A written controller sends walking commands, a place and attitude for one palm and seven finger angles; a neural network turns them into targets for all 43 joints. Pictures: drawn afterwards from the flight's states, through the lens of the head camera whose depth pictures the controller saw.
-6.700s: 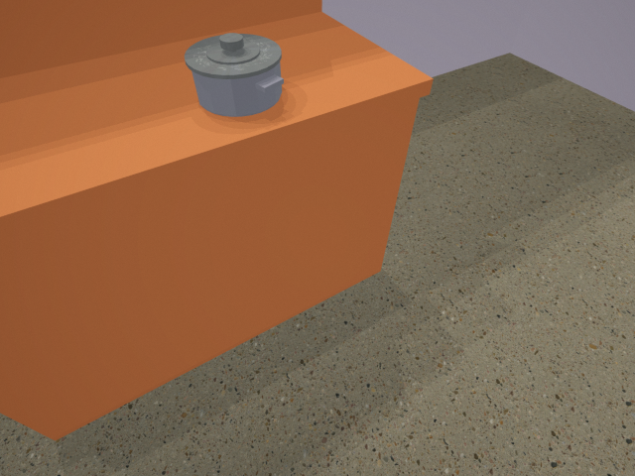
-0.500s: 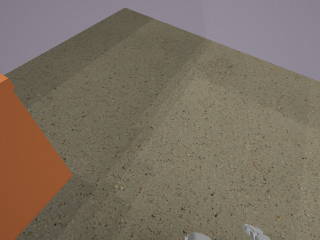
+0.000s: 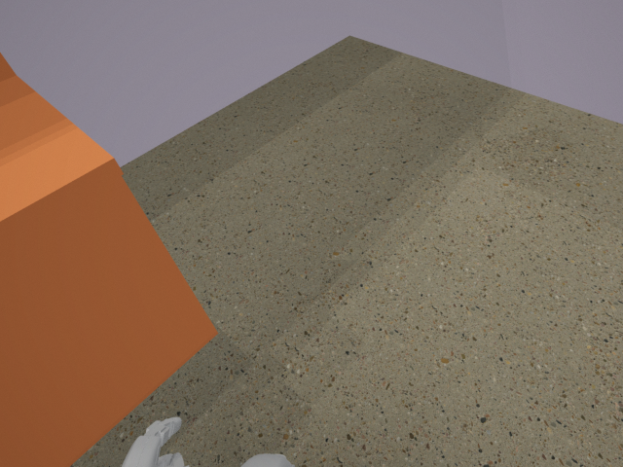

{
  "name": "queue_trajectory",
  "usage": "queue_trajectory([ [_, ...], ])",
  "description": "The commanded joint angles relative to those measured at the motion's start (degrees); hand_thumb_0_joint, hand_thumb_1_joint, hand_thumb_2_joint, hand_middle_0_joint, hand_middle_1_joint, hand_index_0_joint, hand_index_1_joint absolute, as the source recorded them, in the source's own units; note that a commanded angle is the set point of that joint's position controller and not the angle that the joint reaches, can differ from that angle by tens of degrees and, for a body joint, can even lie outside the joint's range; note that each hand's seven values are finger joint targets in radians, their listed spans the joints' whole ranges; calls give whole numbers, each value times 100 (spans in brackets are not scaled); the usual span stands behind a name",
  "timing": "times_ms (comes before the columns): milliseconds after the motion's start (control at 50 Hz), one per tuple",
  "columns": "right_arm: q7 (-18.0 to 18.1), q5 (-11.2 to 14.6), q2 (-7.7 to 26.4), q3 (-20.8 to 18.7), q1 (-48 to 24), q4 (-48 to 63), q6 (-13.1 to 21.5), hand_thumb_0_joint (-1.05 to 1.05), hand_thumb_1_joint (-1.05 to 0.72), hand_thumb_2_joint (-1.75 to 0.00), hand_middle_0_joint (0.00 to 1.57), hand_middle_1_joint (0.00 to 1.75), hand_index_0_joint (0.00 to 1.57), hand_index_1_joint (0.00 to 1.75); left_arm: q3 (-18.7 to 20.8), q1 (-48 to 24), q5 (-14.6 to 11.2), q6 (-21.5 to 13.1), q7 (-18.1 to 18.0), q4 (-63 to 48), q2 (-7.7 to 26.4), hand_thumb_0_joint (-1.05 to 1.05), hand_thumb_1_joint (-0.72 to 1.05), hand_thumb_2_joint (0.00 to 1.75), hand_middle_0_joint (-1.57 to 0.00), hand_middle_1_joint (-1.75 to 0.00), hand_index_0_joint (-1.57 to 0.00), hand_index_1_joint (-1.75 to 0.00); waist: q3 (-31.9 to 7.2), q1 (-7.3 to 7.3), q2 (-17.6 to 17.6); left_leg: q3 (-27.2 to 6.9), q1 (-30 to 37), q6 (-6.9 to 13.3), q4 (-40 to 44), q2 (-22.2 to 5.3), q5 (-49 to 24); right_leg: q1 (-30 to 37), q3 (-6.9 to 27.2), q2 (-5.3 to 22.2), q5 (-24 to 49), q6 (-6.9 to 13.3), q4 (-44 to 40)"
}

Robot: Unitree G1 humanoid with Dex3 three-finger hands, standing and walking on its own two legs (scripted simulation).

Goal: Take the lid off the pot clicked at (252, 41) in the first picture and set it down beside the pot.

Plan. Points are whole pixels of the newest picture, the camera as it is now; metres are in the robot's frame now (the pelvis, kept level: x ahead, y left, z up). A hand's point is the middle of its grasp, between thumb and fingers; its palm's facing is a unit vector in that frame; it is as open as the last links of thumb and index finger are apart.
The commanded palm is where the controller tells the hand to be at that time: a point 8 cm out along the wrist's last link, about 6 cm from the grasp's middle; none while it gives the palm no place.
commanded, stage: turn to face it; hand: left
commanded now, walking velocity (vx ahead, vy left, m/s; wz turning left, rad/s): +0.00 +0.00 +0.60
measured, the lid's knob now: out of the picture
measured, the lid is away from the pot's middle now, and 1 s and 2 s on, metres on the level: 0.00 0.00 0.00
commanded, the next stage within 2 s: take the last steps up to it in 1.16 s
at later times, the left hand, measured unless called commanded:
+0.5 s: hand out of the picture -0.05 +0.28 -0.18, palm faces +0.36 -0.89 -0.27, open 7.4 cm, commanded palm none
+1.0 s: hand out of the picture +0.00 +0.24 -0.13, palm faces +0.54 -0.78 -0.32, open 7.4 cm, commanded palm none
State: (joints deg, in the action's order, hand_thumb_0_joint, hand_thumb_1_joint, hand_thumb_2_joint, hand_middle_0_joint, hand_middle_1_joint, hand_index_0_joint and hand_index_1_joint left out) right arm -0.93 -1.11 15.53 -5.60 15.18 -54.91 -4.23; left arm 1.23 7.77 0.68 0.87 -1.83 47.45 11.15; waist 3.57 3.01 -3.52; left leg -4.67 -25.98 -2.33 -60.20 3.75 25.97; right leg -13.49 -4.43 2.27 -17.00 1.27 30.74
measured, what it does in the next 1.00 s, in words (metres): steps on the spot, turning left: left foot, then right foot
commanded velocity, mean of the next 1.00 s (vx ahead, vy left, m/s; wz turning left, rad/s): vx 0.00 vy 0.00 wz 0.56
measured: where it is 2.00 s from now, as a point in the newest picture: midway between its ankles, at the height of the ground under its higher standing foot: outside the picture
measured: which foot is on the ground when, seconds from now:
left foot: up 0.00-0.34, down 0.36-0.90, up 0.92-1.00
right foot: down 0.00-0.36, up 0.38-0.88, down 0.90-1.00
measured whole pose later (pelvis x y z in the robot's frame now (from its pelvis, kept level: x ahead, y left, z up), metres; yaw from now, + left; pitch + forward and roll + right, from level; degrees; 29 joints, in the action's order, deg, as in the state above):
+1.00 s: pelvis +0.01 +0.00 +0.00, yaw +35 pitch +0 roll +1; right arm -0.9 -1.2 15.0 -5.1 14.6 -54.5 -4.4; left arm 1.4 8.7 0.8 1.4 -1.7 47.9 11.7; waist 3.4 2.6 -3.5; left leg -6.6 -26.3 -1.2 -54.8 5.3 24.8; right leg -13.3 -2.8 1.0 -16.5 1.3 30.2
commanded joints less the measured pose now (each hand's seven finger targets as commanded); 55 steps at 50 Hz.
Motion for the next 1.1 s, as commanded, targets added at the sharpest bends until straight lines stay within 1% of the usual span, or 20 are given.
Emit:
queue_trajectory([
  [0, -83, 10, 362, -84, -69, 410, 91, 0, -90, -90, 20, 30, 20, 30, 299, 37, 7, -167, -45, -366, 1001, 0, 90, 90, -20, -30, -20, -30, -123, -133, 1352, 248, -678, -211, -1024, -476, -437, 446, 619, 1505, 2086, 437, -1251],
  [200, -116, 80, 232, 65, -1050, 709, 123, 0, -90, -90, 20, 30, 20, 30, 433, 810, 96, -89, -17, -47, 1405, 0, 90, 90, -20, -30, -20, -30, -337, -560, 1544, 903, -28, -204, 1117, -523, -38, 1007, 37, 1857, 2977, 613, -812],
  [260, -96, 91, 270, 89, -907, 718, 201, 0, -90, -90, 20, 30, 20, 30, 490, 768, 97, -48, -5, -6, 1498, 0, 90, 90, -20, -30, -20, -30, -553, -494, 1593, 1049, 560, -76, 2025, -463, -247, 928, -89, 1960, 3020, 506, -424],
  [300, -90, 59, 469, 35, -477, 639, 251, 0, -90, -90, 20, 30, 20, 30, 503, 727, 29, -2, 23, 23, 1461, 0, 90, 90, -20, -30, -20, -30, -747, -222, 1129, 1056, 1599, 16, 3341, -450, -1394, 418, -501, 1799, 2377, 89, 379],
  [320, -63, 25, 959, -91, -53, 567, 312, 0, -90, -90, 20, 30, 20, 30, 477, 761, -11, 30, 52, -58, 1246, 0, 90, 90, -20, -30, -20, -30, -1040, 24, 22, 33, 2615, 333, 3811, -1161, -2365, -546, -738, 1366, 1192, -280, 1567],
  [340, -12, 28, 1646, -264, 315, 556, 332, 0, -90, -90, 20, 30, 20, 30, 361, 520, -33, 53, 88, -324, 831, 0, 90, 90, -20, -30, -20, -30, -1058, 244, -1692, -2008, 3028, 1087, 4062, -2681, -4683, -2094, -578, 534, -2234, -736, 2881],
  [360, 23, 53, 1661, -254, 540, 410, 283, 0, -90, -90, 20, 30, 20, 30, 344, 223, 23, 120, 49, -395, 1000, 0, 90, 90, -20, -30, -20, -30, -1137, 302, -1012, -1870, 2839, 1478, 3907, -2852, -4766, -2132, 151, 565, -2190, -611, 3442],
  [400, 118, 13, 1280, -155, -14, 551, 310, 0, -90, -90, 20, 30, 20, 30, 396, 77, 40, 140, 44, -251, 943, 0, 90, 90, -20, -30, -20, -30, -682, 102, -827, -1555, 2248, 1319, 4079, -2255, -3491, -2269, 372, 621, -1416, -612, 3703],
  [440, 135, 21, 982, -19, -562, 697, 334, 0, -90, -90, 20, 30, 20, 30, 415, 266, 37, 127, 96, -56, 1032, 0, 90, 90, -20, -30, -20, -30, -372, -193, -518, -1037, 1836, 1087, 4169, -1750, -3364, -2015, 466, 553, -620, -652, 3716],
  [500, 126, 52, 949, 10, -598, 725, 364, 0, -90, -90, 20, 30, 20, 30, 405, 518, 29, 117, 105, 69, 1038, 0, 90, 90, -20, -30, -20, -30, -540, -303, -372, -814, 1866, 1049, 4198, -1513, -3426, -1742, 447, 445, -338, -715, 3444],
  [600, 109, 39, 963, -35, -346, 651, 319, 0, -90, -90, 20, 30, 20, 30, 388, 180, 22, 122, 64, -82, 1035, 0, 90, 90, -20, -30, -20, -30, -450, -167, -406, -1355, 1863, 1171, 4299, -1486, -2660, -1722, 521, 317, -431, -772, 2766],
  [720, 119, -12, 1003, -92, -105, 589, 271, 0, -90, -90, 20, 30, 20, 30, 355, -219, -23, 85, 30, -315, 932, 0, 90, 90, -20, -30, -20, -30, -493, -40, -422, -2091, 1879, 1313, 4124, -1486, -2740, -1472, 601, 63, -775, -665, 1886],
  [800, 123, -14, 958, -105, -275, 636, 234, 0, -90, -90, 20, 30, 20, 30, 333, 94, -72, 41, 1, -291, 877, 0, 90, 90, -20, -30, -20, -30, -702, -195, -504, -2261, 1441, 1208, 3839, -1297, -3166, -469, 557, -198, -612, -534, 818],
  [840, 112, 33, 849, -88, -438, 661, 212, 0, -90, -90, 20, 30, 20, 30, 357, 482, -82, -10, -23, -192, 951, 0, 90, 90, -20, -30, -20, -30, -758, -416, -327, -2138, 765, 917, 3525, -1014, -2589, 575, 528, -178, 235, -493, -386],
  [860, 91, 86, 624, -59, -379, 661, 215, 0, -90, -90, 20, 30, 20, 30, 405, 651, -51, -69, -49, -163, 1168, 0, 90, 90, -20, -30, -20, -30, -821, -494, 242, -1799, 127, 612, 3018, -691, -1730, 1350, 997, 348, 412, -394, -1169],
  [880, 81, 138, 222, -1, -243, 715, 217, 0, -90, -90, 20, 30, 20, 30, 498, 621, 35, -107, -93, -204, 1683, 0, 90, 90, -20, -30, -20, -30, -731, -475, 1911, -617, -900, 143, 1729, 64, 36, 1802, 2583, 1886, 313, 144, -1675],
  [900, 91, 41, 464, -67, -283, 769, 201, 0, -90, -90, 20, 30, 20, 30, 467, 603, 34, -61, -78, -281, 1736, 0, 90, 90, -20, -30, -20, -30, -599, -473, 1707, -230, -749, 57, 503, 122, 768, 862, 2864, 2583, 574, 693, -1752],
  [920, 53, -2, 488, -90, -218, 740, 170, 0, -90, -90, 20, 30, 20, 30, 416, 275, 28, -38, -78, -373, 1547, 0, 90, 90, -20, -30, -20, -30, -372, -287, 1082, -314, -610, 87, -219, -34, 471, 300, 2328, 2297, 431, 828, -1714],
  [980, -43, -7, 415, -92, 100, 387, 68, 0, -90, -90, 20, 30, 20, 30, 302, -206, -18, -106, -43, -401, 1023, 0, 90, 90, -20, -30, -20, -30, -83, 11, 1322, -45, -538, -23, -954, -308, -444, 39, 1098, 1404, 1072, 462, -1518],
  [1080, -30, 24, 266, 7, -362, 416, 62, 0, -90, -90, 20, 30, 20, 30, 328, 548, 34, -163, -38, -111, 1059, 0, 90, 90, -20, -30, -20, -30, -90, -338, 1256, 249, -502, -158, -353, -396, -380, 603, 786, 1474, 2052, 623, -1312],
])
